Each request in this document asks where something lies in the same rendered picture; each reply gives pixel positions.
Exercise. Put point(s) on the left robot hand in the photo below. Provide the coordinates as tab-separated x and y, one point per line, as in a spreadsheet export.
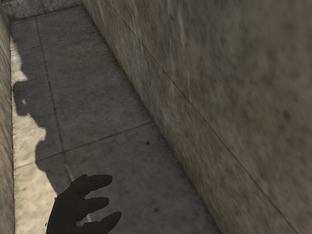
70	206

